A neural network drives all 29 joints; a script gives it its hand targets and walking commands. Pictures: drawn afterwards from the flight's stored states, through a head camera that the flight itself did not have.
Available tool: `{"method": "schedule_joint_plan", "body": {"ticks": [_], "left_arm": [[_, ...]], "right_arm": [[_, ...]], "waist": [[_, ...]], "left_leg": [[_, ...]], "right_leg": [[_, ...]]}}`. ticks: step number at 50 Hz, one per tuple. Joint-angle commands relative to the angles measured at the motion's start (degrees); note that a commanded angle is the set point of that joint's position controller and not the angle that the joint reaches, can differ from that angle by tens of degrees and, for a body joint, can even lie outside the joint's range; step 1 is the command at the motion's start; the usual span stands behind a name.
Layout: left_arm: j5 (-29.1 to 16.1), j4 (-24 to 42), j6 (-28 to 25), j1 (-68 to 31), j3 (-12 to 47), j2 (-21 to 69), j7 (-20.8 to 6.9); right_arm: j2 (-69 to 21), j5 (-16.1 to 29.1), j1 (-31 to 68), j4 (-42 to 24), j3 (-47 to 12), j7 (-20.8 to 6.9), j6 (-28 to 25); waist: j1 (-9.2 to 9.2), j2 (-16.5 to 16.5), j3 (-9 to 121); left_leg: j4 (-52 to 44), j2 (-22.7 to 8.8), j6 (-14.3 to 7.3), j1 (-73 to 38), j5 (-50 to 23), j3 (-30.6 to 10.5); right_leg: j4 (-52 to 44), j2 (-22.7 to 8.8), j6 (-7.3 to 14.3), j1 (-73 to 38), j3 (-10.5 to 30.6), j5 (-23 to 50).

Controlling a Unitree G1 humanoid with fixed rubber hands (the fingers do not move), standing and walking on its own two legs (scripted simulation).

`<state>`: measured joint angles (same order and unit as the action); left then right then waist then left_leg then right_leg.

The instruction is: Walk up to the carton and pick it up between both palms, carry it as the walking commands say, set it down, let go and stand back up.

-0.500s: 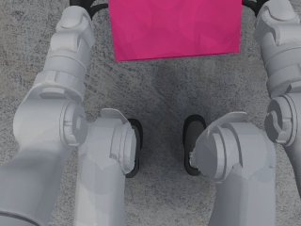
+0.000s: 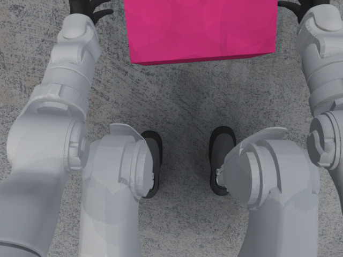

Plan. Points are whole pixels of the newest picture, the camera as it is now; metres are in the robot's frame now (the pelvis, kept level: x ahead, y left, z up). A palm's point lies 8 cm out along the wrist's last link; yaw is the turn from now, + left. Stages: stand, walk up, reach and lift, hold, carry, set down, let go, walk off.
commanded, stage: set down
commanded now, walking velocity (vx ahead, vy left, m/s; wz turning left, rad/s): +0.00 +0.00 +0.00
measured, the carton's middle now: (196, 6) +0.55 -0.03 -0.27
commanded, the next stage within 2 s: let go in 1.78 s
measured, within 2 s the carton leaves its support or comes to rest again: neither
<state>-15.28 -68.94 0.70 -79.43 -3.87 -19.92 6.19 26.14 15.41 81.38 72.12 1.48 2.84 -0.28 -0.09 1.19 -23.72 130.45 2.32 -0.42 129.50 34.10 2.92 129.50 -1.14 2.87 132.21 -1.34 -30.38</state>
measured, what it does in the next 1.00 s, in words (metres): rises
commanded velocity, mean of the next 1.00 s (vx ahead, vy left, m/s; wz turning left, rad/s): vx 0.00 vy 0.00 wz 0.00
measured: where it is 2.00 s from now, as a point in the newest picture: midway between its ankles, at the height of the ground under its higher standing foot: (184, 173)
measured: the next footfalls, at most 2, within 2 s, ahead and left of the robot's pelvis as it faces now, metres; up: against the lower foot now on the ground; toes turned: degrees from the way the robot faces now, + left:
none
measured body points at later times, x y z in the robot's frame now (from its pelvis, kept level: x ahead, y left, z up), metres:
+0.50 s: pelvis +0.00 +0.00 +0.01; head +0.36 -0.02 +0.27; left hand +0.54 +0.19 -0.15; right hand +0.55 -0.24 -0.16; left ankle +0.11 +0.11 -0.31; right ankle +0.12 -0.11 -0.31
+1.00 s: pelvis +0.01 +0.00 +0.11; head +0.34 -0.02 +0.42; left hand +0.55 +0.20 +0.00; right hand +0.55 -0.26 +0.00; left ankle +0.11 +0.11 -0.31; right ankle +0.12 -0.11 -0.31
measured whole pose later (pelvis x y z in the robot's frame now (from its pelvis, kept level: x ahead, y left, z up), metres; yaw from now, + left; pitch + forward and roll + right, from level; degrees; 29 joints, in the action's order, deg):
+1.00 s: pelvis +0.01 +0.00 +0.11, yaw +0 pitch +43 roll +2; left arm -8.7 -47.3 10.5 -65.4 -13.4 -18.3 3.8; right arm 27.4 8.7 68.7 52.4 12.1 -2.9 9.9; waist -0.6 0.2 -3.9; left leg 109.4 2.0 0.0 119.5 32.5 1.6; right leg 108.8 0.6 2.3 121.9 -0.8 -29.5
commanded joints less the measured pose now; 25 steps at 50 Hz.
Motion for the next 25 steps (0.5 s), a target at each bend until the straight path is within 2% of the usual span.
{"method": "schedule_joint_plan", "body": {"ticks": [1, 12, 18, 25], "left_arm": [[-0.48, 4.95, -0.60, -10.55, -0.22, -4.38, -0.12], [-1.62, 8.18, 0.19, -10.04, 0.29, -5.04, -0.90], [-1.19, 14.53, 1.42, -8.79, -1.15, -6.00, -0.30], [2.15, 20.24, 3.93, -6.69, -5.90, -8.58, 0.52]], "right_arm": [[7.93, 0.25, 13.06, -4.39, 1.14, -0.32, -0.83], [9.98, 0.76, 12.83, -6.98, 1.81, -1.83, -0.30], [11.41, 0.38, 11.57, -13.27, 3.57, -1.37, 0.81], [13.10, -2.23, 9.48, -18.74, 6.99, -1.28, 3.41]], "waist": [[1.08, -2.11, 56.81], [1.14, -2.46, 60.02], [1.28, -3.20, 73.47], [0.44, -4.28, 77.97]], "left_leg": [[-10.80, -1.90, 1.46, -19.95, -12.82, -4.33], [-9.97, -2.00, 0.84, -25.23, -15.73, -4.67], [-10.32, -1.17, 1.07, -31.07, -18.64, -3.08], [-13.55, -0.63, 1.17, -31.17, -15.59, -1.23]], "right_leg": [[-7.89, -0.39, -2.42, -31.02, 5.75, 14.13], [-6.61, -0.56, -2.34, -33.41, 5.08, 16.28], [-7.58, -0.12, -2.35, -41.73, 4.06, 20.72], [-11.00, 0.62, -2.42, -45.56, 3.10, 18.91]]}}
